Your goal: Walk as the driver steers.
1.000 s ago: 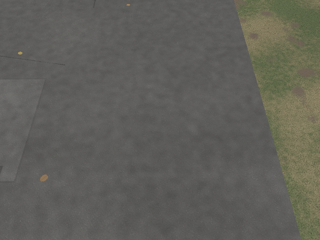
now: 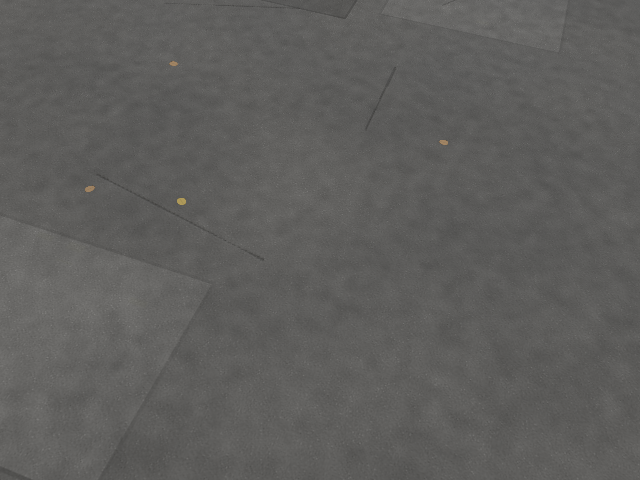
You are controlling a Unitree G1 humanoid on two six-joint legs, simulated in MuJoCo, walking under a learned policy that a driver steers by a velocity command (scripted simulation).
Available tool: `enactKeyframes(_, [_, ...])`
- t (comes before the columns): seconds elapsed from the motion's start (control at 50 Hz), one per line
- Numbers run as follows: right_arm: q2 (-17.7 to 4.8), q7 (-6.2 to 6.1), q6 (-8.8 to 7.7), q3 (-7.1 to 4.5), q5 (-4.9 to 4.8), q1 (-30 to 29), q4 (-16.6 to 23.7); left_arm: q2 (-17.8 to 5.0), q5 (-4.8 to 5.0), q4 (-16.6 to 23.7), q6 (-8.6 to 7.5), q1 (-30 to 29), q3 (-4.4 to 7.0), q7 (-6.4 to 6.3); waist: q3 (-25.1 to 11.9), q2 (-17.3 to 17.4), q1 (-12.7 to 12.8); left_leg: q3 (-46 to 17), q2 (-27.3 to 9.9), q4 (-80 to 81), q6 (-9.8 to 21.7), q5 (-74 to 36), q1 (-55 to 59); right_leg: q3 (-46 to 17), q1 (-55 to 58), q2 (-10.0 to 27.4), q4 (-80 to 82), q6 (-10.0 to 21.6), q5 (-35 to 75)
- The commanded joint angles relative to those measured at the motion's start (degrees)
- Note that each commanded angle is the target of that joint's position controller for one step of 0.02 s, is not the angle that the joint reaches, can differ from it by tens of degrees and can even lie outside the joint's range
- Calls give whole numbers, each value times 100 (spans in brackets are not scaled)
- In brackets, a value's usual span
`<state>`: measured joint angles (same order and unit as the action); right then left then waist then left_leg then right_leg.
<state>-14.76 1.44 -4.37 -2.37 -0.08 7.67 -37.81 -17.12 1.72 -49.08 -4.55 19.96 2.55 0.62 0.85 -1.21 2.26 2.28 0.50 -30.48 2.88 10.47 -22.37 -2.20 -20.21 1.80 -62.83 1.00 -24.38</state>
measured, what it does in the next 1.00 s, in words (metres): walks ahead, turning right: right foot, then left foot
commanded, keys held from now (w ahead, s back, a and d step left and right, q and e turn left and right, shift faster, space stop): w+e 0.84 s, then w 0.16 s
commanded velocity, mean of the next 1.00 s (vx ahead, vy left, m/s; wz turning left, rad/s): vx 0.50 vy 0.00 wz -0.46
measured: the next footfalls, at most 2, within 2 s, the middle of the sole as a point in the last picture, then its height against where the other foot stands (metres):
right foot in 0.44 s outside the picture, level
left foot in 0.92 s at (368, 376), level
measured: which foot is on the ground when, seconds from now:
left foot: down 0.00-0.46, up 0.48-0.90, down 0.92-1.00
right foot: up 0.00-0.42, down 0.44-0.92, up 0.94-1.00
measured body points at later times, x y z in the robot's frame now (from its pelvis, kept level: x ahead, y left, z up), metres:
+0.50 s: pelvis +0.27 -0.06 -0.02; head +0.31 -0.07 +0.43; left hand +0.52 +0.14 -0.10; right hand +0.24 -0.35 -0.14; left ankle +0.10 +0.11 -0.66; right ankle +0.34 -0.15 -0.73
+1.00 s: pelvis +0.55 -0.11 -0.01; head +0.57 -0.11 +0.44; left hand +0.75 +0.11 -0.12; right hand +0.58 -0.42 -0.08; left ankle +0.67 -0.05 -0.73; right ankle +0.37 -0.16 -0.66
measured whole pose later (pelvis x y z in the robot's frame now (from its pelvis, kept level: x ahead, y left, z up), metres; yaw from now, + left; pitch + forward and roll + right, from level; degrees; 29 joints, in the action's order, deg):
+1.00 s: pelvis +0.55 -0.11 -0.01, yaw -31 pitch +2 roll +1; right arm -15.4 1.5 -6.9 -3.0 0.2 7.3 -40.7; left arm -16.8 1.7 -42.3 -2.1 20.2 3.5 -0.7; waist 0.0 -1.9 1.6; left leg -0.2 2.4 -31.3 1.7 9.7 -24.0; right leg -9.1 -17.1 -4.6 -61.0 2.0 -27.1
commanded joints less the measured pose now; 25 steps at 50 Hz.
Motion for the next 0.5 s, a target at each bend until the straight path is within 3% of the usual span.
enactKeyframes(0.02, [-563, 10, -84, -186, 38, 626, 25, -602, -33, 530, -42, -310, 177, -23, -271, 729, -327, -1826, -1543, 1840, 932, 32, 1790, -312, -2035, 590, -400, 27, 691])
enactKeyframes(0.08, [-595, 6, -237, -237, 91, 497, -144, -330, -13, 451, 153, -137, 158, -48, -113, 687, -116, -997, -1414, 2221, 920, -860, 1232, -398, -1727, 566, -238, -111, 1297])
enactKeyframes(0.14, [-679, -72, -267, -279, 126, 674, -355, -269, -40, 583, 172, -506, 172, -55, 22, 470, -181, -441, -1411, 2273, 873, -1548, 1457, -581, -2138, 483, 415, -184, 2059])
enactKeyframes(0.22, [-815, -157, -229, -298, 78, 767, -508, -121, -70, 790, 129, -1168, 109, 78, 205, 401, -408, 221, -1312, 2374, 668, -1598, 1628, -194, -1960, 390, 1739, -110, 3076])
enactKeyframes(0.32, [-992, -213, -44, -362, -21, 1236, -809, -41, -61, 1265, 125, -1987, 44, 260, 487, 308, -707, 513, -1646, 2064, 589, -2022, 2652, 194, -2333, 323, 2544, 123, 2624])
enactKeyframes(0.34, [-1026, -224, 7, -374, -44, 1249, -838, -62, -58, 1354, 125, -2052, 52, 301, 477, 341, -684, 575, -1697, 1893, 545, -2373, 2827, 305, -2311, 272, 2623, 196, 2350])
enactKeyframes(0.38, [-1181, -271, 97, -411, -63, 1138, -815, -192, -54, 1456, 142, -1907, 119, 352, 222, 539, -487, 767, -1697, 1271, 413, -4121, 2986, 664, -1743, -30, 2683, 400, 1754])
enactKeyframes(0.4, [-1270, -306, 143, -435, -72, 1094, -792, -317, -56, 1434, 163, -1605, 190, 353, -36, 680, -291, 841, -1673, 726, 347, -5113, 3012, 843, -1241, -255, 2643, 522, 1448])
enactKeyframes(0.42, [-1323, -336, 192, -443, -73, 1025, -772, -540, -43, 1304, 176, -939, 317, 331, -411, 697, 94, 935, -1566, -209, 249, -5622, 2832, 931, -344, -495, 2788, 688, 1394])
enactKeyframes(0.44, [-1291, -367, 189, -411, -88, 959, -722, -895, -42, 1086, 196, 0, 510, 242, -892, 500, 598, 1034, -1327, -1557, 35, -4993, 2017, 671, 1215, -566, 3200, 937, 1781])
enactKeyframes(0.46, [-724, -322, 78, -227, 92, 1351, -480, -1566, -47, 992, 239, 541, 687, 111, -1519, -758, 453, 994, -685, -3708, -298, -1336, -298, -1679, 3457, 843, 3180, 1679, 1822])
enactKeyframes(0.48, [-448, -214, -166, -74, 79, 1380, -330, -1585, -29, 1147, 169, 425, 621, 122, -2341, -1087, 221, -270, 310, -5053, -437, 2349, -1798, -4570, 4477, 1810, 4213, 2529, 1113])
enactKeyframes(0.5, [-906, -118, -335, -201, -150, 665, -185, -1128, -81, 1134, 131, 436, 492, 134, -1970, -511, 541, -888, -65, -5181, -295, 1999, -2412, -3996, 4281, 1641, 4478, 2164, 1017])
Velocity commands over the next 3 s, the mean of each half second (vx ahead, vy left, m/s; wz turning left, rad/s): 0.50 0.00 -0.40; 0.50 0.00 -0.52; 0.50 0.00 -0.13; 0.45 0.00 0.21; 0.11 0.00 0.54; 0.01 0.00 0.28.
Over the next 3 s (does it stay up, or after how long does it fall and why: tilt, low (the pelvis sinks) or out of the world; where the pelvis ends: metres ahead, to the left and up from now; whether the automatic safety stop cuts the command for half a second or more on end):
stays up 1.11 -0.43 0.00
